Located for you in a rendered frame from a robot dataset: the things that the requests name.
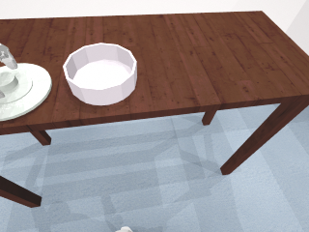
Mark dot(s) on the pot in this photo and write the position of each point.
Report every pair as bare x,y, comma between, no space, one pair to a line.
101,73

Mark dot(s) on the lid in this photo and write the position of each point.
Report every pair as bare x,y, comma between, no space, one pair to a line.
34,85

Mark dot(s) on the knob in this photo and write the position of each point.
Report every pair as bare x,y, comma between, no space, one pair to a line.
7,81

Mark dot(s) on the table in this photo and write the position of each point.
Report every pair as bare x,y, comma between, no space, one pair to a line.
186,63

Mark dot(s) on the robot left hand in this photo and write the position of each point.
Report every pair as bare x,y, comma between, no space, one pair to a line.
7,58

